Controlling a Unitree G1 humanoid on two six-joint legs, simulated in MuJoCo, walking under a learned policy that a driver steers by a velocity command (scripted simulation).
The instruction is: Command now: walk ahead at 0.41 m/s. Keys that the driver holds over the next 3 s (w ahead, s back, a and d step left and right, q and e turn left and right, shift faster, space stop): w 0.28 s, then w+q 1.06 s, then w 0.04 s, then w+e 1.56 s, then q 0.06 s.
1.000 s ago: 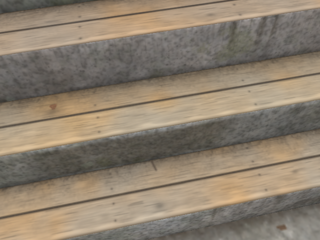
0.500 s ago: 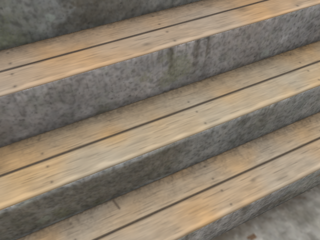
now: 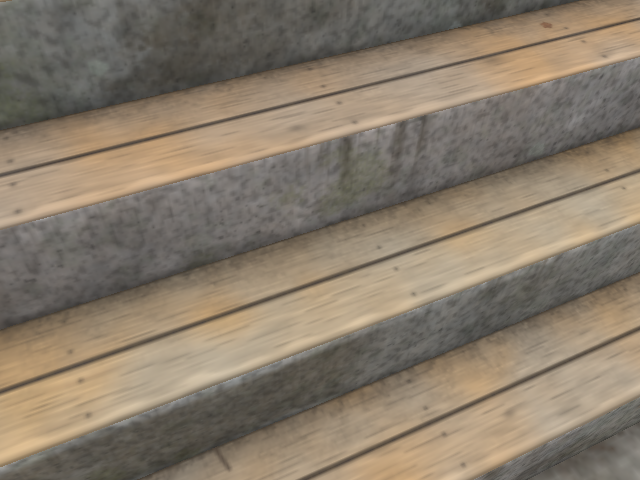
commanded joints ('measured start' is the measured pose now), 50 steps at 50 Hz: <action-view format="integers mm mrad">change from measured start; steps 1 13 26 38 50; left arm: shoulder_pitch -101 46 -95 -154 14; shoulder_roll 55 174 109 9 42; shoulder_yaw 4 28 8 -14 26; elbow -85 -20 -92 -267 -246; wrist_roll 3 12 -22 41 33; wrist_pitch -15 -5 -25 7 4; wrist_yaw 7 2 15 -5 22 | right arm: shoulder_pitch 202 -1 15 21 -252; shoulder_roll -152 -41 -18 -135 9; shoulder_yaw -34 14 9 -64 -42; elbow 17 -63 -52 -135 -416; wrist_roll -12 19 6 -8 -53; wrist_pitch -4 33 31 40 85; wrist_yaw -13 -11 -34 -33 -49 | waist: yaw -79 65 -43 19 5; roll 231 -222 -31 60 -53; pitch -79 -53 -67 -61 54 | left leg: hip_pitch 359 -188 54 36 -937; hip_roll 333 -2 -50 129 -16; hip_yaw -381 -16 37 -306 -85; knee -188 201 -75 -148 1744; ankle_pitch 730 -249 98 609 -199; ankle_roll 239 22 87 265 52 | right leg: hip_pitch -366 92 -55 -542 -86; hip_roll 23 -341 -241 -67 -460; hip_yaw -68 333 -95 -101 323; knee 316 -349 -20 653 -418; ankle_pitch -140 144 753 5 -313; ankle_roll -6 -175 -126 84 -206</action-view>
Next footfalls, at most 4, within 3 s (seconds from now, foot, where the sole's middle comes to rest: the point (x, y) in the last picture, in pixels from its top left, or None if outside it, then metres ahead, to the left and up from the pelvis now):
0.22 right None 0.11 -0.10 -0.77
0.54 left None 0.11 0.07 -0.77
0.90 right None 0.21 -0.09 -0.77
1.44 left None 0.26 0.34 -0.57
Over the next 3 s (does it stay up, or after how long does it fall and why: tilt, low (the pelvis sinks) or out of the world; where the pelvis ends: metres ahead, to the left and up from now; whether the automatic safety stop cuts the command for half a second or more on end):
stays up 0.86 0.50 0.64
